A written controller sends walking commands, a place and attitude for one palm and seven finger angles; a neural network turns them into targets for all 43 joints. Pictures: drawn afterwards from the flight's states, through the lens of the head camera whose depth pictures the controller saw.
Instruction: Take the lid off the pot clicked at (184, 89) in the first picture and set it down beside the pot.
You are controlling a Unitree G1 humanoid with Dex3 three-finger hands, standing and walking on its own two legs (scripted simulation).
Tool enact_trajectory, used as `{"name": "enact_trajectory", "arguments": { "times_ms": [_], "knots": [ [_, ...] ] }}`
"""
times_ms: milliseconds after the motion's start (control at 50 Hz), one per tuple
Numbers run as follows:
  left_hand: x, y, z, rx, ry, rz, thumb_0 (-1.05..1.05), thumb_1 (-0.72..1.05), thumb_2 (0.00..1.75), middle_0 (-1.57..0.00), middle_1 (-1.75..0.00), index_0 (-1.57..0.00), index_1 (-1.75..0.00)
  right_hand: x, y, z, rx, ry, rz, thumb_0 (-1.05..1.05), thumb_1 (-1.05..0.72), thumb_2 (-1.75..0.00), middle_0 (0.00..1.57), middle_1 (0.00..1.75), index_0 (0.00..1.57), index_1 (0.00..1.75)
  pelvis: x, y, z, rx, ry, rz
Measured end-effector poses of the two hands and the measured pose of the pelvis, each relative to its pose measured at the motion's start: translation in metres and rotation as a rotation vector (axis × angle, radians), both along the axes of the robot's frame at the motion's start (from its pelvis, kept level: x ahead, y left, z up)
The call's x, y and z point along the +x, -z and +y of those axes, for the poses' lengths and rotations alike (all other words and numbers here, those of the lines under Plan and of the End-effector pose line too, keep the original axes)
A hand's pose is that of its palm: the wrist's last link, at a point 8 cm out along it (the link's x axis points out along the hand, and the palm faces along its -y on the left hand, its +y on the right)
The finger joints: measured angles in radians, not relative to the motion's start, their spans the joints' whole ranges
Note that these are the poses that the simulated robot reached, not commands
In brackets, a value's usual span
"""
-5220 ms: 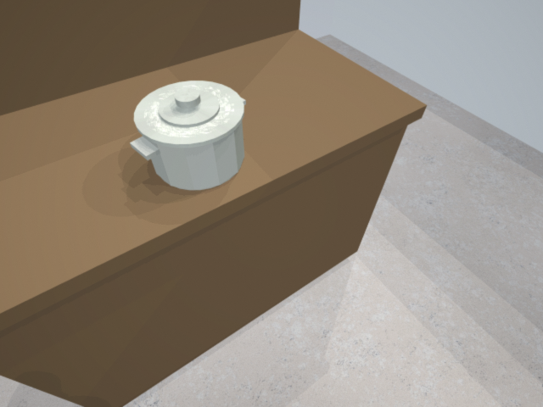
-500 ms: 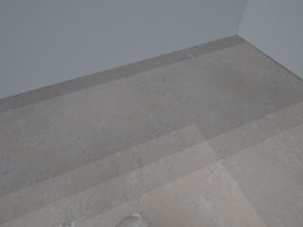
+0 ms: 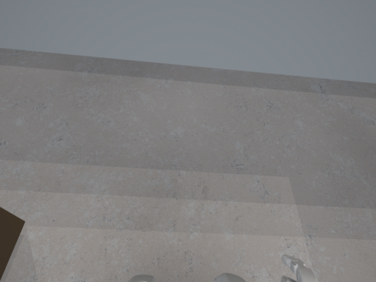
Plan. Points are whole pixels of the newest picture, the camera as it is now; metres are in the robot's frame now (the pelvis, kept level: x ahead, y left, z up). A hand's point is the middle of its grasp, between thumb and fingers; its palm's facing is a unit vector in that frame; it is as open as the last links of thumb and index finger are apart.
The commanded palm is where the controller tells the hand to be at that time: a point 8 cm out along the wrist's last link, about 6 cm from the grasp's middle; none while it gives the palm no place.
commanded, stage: turn to face it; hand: left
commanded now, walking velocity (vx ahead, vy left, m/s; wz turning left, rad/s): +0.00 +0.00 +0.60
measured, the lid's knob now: out of the picture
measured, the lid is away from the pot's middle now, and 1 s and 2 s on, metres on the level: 0.00 0.00 0.00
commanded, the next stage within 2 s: none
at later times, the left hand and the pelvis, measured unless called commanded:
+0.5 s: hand out of the picture +0.08 +0.19 -0.12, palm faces +0.28 -0.91 -0.31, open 7.4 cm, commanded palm none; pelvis +0.02 -0.05 +0.01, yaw +19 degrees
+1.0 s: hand out of the picture -0.10 +0.22 -0.18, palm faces +0.62 -0.75 -0.24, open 7.4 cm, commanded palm none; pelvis -0.01 +0.01 +0.01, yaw +36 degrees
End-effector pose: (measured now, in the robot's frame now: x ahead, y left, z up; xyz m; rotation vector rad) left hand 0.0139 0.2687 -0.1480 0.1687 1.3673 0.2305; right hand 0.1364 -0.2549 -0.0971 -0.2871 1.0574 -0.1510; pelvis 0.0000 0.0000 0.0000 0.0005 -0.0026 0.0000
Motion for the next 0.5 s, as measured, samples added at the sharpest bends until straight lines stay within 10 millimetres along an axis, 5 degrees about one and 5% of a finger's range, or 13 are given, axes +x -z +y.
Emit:
{"name": "enact_trajectory", "arguments": {
  "times_ms": [160,320,400,500],
  "knots": [
    [0.046,-0.026,0.012,0.02,-0.038,-0.187,0.01,0.91,0.89,-0.2,-0.3,-0.2,-0.3,-0.007,-0.003,0.015,0.014,-0.048,0.068,0.0,-0.9,-0.9,0.2,0.3,0.21,0.3,0.005,-0.014,0.003,-0.023,-0.098,-0.001],
    [0.073,-0.044,-0.005,0.066,-0.058,-0.276,0.0,0.91,0.89,-0.2,-0.3,-0.2,-0.3,-0.025,0.018,-0.005,0.044,-0.059,0.164,0.0,-0.9,-0.9,0.21,0.3,0.21,0.3,0.01,-0.011,-0.018,-0.011,-0.194,0.012],
    [0.073,-0.05,-0.023,0.104,-0.078,-0.314,0.0,0.91,0.89,-0.2,-0.3,-0.2,-0.3,-0.025,0.037,-0.027,0.06,-0.069,0.208,0.0,-0.9,-0.9,0.21,0.3,0.21,0.3,0.014,-0.003,-0.037,-0.003,-0.245,0.017],
    [0.043,-0.059,-0.043,0.115,-0.145,-0.285,0.0,0.91,0.89,-0.2,-0.3,-0.2,-0.3,-0.012,0.038,-0.039,0.056,-0.131,0.249,0.01,-0.91,-0.9,0.2,0.3,0.2,0.3,0.016,-0.01,-0.047,0.013,-0.326,0.007]
  ]
}}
